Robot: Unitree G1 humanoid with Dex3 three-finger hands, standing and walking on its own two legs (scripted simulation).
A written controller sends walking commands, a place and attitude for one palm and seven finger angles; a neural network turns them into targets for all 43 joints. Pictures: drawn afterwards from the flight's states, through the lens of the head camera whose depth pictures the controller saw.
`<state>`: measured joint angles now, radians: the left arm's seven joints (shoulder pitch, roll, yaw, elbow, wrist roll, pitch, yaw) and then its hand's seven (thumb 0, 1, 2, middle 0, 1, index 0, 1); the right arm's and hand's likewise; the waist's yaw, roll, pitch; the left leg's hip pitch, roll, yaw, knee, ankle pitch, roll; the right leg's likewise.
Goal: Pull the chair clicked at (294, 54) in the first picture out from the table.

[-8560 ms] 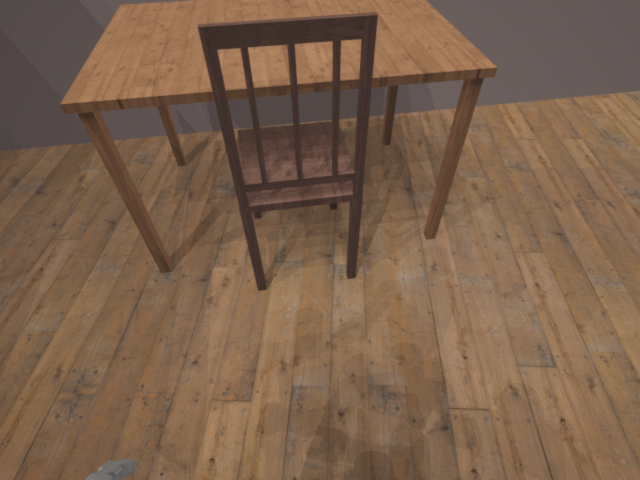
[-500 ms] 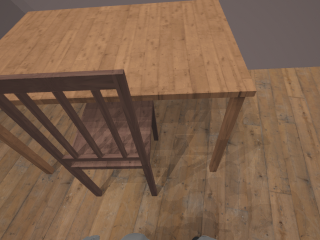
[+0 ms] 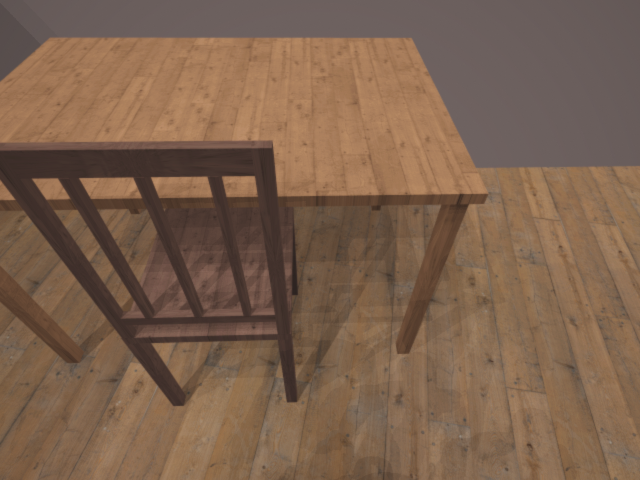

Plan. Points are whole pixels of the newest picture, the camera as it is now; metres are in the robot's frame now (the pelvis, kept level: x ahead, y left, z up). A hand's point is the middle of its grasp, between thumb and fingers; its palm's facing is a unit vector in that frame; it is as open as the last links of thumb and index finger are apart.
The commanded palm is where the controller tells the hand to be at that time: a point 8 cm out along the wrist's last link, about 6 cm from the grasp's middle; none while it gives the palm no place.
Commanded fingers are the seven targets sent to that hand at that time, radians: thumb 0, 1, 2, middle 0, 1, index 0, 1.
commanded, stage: come to a stop and stand still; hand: left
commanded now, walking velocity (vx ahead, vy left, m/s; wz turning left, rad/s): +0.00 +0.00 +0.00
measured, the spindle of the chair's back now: (175, 257) +0.49 +0.28 -0.06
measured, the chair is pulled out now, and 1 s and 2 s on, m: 0.00 0.00 0.00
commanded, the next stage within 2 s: look again from close up in 0.58 s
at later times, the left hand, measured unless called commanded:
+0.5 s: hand out of the picture +0.01 +0.13 -0.18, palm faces +0.04 -0.98 -0.19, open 7.3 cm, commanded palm none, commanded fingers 0.00 0.90 0.90 -0.20 -0.30 -0.20 -0.30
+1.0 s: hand out of the picture +0.00 +0.14 -0.18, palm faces +0.02 -0.98 -0.19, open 7.4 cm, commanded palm none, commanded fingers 0.00 0.90 0.90 -0.20 -0.30 -0.20 -0.30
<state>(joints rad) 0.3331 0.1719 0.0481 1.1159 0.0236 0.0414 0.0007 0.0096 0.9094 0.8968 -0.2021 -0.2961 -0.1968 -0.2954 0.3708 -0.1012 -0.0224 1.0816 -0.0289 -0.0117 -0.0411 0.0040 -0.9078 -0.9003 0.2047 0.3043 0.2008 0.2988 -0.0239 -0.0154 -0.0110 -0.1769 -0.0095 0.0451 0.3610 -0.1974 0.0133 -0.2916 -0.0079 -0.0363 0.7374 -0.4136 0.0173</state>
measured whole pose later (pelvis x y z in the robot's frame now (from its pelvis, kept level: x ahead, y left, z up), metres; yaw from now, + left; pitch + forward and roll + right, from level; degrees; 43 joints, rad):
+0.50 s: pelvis +0.02 -0.04 -0.01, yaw +0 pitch -1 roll +0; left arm 0.32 0.13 -0.01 1.10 0.02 -0.03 0.05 0.02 0.92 0.90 -0.21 -0.30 -0.20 -0.30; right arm 0.26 -0.16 0.01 1.10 -0.01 -0.01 -0.05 0.02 -0.95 -0.90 0.20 0.30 0.20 0.30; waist 0.01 0.01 0.00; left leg -0.18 0.01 0.07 0.53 -0.33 0.01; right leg -0.12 0.08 -0.06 0.47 -0.34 -0.09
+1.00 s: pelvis +0.02 -0.03 +0.00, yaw +0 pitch -1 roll +0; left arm 0.32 0.15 -0.01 1.11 0.01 -0.02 0.04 0.01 0.91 0.90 -0.20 -0.30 -0.20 -0.30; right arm 0.29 -0.13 0.03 1.16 -0.01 -0.01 -0.04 0.00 -0.91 -0.90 0.20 0.30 0.20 0.30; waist 0.00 -0.01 0.02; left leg -0.15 -0.01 0.09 0.45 -0.29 0.03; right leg -0.11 0.06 -0.05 0.43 -0.31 -0.07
